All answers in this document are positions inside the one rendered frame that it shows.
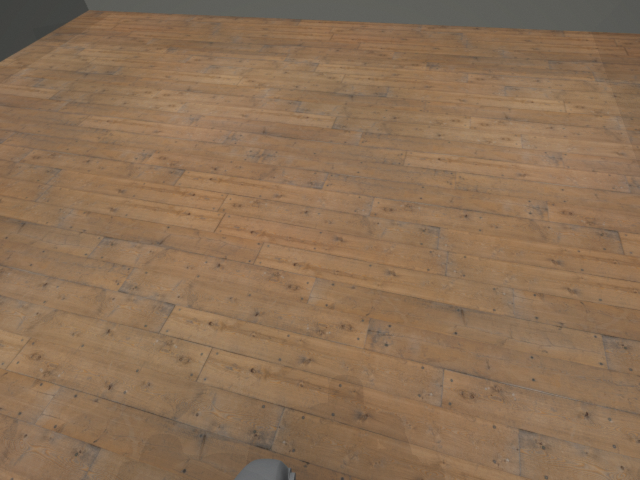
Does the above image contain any robot left thigh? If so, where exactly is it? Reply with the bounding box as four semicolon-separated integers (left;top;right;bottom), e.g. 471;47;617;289
234;459;296;480

